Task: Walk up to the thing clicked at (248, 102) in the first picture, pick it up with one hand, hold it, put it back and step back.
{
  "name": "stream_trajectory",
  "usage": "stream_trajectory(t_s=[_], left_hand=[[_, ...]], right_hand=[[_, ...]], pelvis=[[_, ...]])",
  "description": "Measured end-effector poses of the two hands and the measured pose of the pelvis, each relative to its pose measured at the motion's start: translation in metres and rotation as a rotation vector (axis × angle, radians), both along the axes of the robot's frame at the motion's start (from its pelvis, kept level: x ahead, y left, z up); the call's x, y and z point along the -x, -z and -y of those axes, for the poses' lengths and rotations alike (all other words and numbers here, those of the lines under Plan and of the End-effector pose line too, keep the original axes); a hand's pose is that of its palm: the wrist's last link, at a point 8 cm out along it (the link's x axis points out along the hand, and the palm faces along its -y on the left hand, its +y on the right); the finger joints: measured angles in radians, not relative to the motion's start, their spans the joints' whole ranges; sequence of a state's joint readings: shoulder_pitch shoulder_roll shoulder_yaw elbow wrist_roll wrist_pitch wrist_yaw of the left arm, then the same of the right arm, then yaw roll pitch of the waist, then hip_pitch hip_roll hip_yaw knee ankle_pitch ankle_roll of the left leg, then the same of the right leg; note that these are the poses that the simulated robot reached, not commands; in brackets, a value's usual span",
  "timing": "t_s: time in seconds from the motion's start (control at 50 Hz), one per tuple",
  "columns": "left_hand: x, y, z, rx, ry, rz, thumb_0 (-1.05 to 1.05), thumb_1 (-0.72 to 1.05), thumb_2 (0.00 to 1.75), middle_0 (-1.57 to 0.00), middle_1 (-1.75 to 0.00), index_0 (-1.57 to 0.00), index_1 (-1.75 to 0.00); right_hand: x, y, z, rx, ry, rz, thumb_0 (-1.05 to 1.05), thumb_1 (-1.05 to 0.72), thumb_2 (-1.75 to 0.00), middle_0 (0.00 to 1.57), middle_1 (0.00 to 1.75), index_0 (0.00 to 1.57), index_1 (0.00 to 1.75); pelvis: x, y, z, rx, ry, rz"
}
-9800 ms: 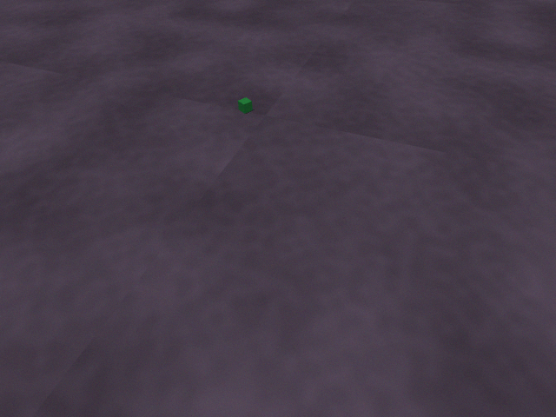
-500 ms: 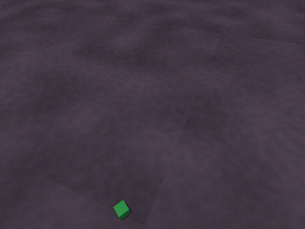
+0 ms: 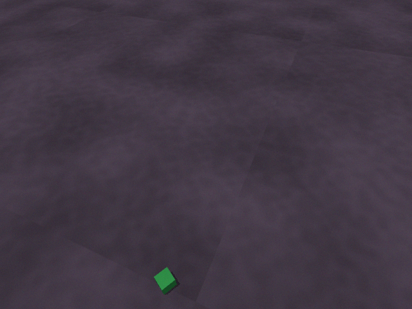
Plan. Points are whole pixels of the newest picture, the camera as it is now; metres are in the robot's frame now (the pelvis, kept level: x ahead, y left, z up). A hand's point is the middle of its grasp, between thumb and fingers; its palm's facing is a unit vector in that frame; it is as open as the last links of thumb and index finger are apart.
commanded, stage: walk up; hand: left
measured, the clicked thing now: (165, 280) +0.42 +0.22 -0.75
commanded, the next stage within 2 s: none
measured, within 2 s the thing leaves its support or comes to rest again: neither
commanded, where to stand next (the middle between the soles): -0.02 -0.02 m, yaw +0 degrees
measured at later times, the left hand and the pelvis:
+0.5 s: hand out of the picture +0.07 +0.26 -0.18, palm faces -0.02 -0.95 -0.30, open 7.4 cm; pelvis -0.04 +0.01 -0.02, yaw +0 degrees
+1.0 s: hand out of the picture +0.02 +0.24 -0.16, palm faces -0.01 -0.93 -0.36, open 7.4 cm; pelvis -0.04 -0.02 -0.02, yaw -1 degrees
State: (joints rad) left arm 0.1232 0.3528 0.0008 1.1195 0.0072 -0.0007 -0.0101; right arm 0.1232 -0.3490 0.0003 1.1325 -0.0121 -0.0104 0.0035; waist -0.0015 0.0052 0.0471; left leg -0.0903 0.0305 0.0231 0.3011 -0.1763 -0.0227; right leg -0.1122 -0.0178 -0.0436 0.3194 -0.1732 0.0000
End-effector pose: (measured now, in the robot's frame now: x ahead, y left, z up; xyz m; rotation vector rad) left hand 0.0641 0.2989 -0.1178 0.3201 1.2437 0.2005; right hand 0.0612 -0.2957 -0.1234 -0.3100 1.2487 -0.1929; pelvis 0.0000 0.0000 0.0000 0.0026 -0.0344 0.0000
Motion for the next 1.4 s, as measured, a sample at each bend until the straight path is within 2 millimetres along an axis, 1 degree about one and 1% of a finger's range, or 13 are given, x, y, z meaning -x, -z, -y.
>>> stream_trajectory(t_s=[0.14,0.32,0.4,0.48,0.54,0.6,0.68,0.76,0.9,1.02,1.14,1.26,1.4], left_hand=[[0.000,0.004,-0.004,-0.007,-0.019,0.002,0.00,0.91,0.90,-0.20,-0.30,-0.20,-0.30],[0.007,0.012,0.002,0.010,-0.008,0.019,0.00,0.91,0.90,-0.20,-0.30,-0.20,-0.30],[0.005,0.020,-0.001,0.030,0.006,0.034,0.00,0.91,0.90,-0.20,-0.30,-0.20,-0.30],[-0.002,0.030,-0.007,0.052,0.019,0.054,0.00,0.91,0.90,-0.20,-0.30,-0.20,-0.30],[-0.002,0.030,-0.009,0.056,0.013,0.057,0.00,0.91,0.90,-0.20,-0.30,-0.20,-0.30],[0.007,0.028,-0.010,0.048,0.008,0.045,0.00,0.91,0.90,-0.20,-0.30,-0.20,-0.30],[0.023,0.026,-0.007,0.015,0.023,-0.004,0.00,0.91,0.90,-0.20,-0.30,-0.20,-0.30],[0.040,0.020,0.006,-0.023,0.030,-0.028,0.00,0.91,0.90,-0.20,-0.30,-0.20,-0.30],[0.057,0.002,0.020,-0.023,0.015,0.006,0.00,0.91,0.90,-0.20,-0.30,-0.20,-0.30],[0.050,0.010,0.012,-0.008,-0.011,0.032,0.00,0.91,0.90,-0.21,-0.30,-0.20,-0.30],[0.028,0.006,0.019,0.004,0.013,0.063,0.00,0.91,0.90,-0.20,-0.30,-0.20,-0.30],[0.017,0.006,0.032,-0.037,0.037,0.070,0.00,0.91,0.90,-0.20,-0.30,-0.20,-0.30],[0.000,-0.001,0.044,-0.032,0.041,0.066,0.00,0.91,0.90,-0.21,-0.30,-0.20,-0.30]], right_hand=[[0.003,-0.004,0.014,0.040,0.020,0.019,0.00,-0.90,-0.90,0.21,0.30,0.21,0.30],[0.015,-0.006,0.036,0.098,0.020,0.031,0.00,-0.90,-0.90,0.21,0.30,0.21,0.30],[0.031,-0.006,0.032,0.114,0.020,0.019,0.00,-0.90,-0.90,0.21,0.30,0.20,0.30],[0.057,-0.006,0.021,0.126,0.027,-0.017,0.00,-0.90,-0.90,0.21,0.30,0.20,0.30],[0.074,-0.009,0.015,0.125,0.023,-0.052,0.00,-0.90,-0.90,0.21,0.30,0.21,0.30],[0.079,-0.011,0.015,0.120,0.020,-0.060,0.00,-0.90,-0.90,0.21,0.30,0.21,0.30],[0.073,-0.007,0.023,0.105,0.013,-0.015,0.00,-0.90,-0.90,0.21,0.30,0.21,0.30],[0.063,0.006,0.037,0.075,0.015,0.026,0.00,-0.90,-0.90,0.21,0.30,0.21,0.30],[0.038,0.007,0.036,0.019,-0.009,0.080,0.00,-0.90,-0.90,0.21,0.30,0.21,0.30],[0.017,-0.001,0.024,0.029,-0.042,0.119,0.00,-0.90,-0.90,0.21,0.30,0.21,0.30],[0.018,-0.014,0.030,0.035,-0.039,0.128,0.00,-0.90,-0.90,0.21,0.30,0.21,0.30],[0.012,0.000,0.054,0.029,0.002,0.111,0.00,-0.90,-0.90,0.21,0.30,0.21,0.30],[0.010,0.012,0.054,-0.003,0.019,0.062,0.00,-0.90,-0.90,0.21,0.30,0.20,0.30]], pelvis=[[0.011,0.004,0.006,0.000,-0.001,-0.003],[0.029,0.012,0.008,0.010,-0.006,0.004],[0.037,0.017,0.000,0.005,-0.007,0.008],[0.042,0.022,-0.008,0.001,-0.003,0.012],[0.045,0.020,-0.006,0.010,-0.015,0.006],[0.046,0.017,-0.002,0.011,-0.001,-0.009],[0.050,0.019,0.006,0.007,0.027,-0.017],[0.056,0.022,0.017,0.035,0.032,0.006],[0.045,0.014,0.023,0.004,0.021,0.005],[0.038,0.016,0.019,-0.018,0.020,0.018],[0.032,0.008,0.027,0.005,0.021,0.018],[0.025,0.016,0.043,0.014,0.025,0.037],[0.013,0.014,0.044,0.003,0.011,0.012]])
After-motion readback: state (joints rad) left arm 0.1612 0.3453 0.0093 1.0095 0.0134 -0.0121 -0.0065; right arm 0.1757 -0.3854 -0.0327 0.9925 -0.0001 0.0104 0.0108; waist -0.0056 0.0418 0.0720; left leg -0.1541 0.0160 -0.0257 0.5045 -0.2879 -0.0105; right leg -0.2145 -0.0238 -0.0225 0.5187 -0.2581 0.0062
